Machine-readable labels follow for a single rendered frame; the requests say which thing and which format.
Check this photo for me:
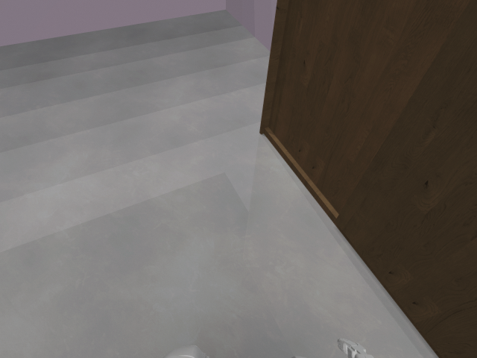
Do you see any wardrobe door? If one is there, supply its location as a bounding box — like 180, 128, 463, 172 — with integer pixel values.
335, 0, 477, 358
268, 0, 470, 214

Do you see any robot right hand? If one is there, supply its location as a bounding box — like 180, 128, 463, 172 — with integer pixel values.
338, 338, 374, 358

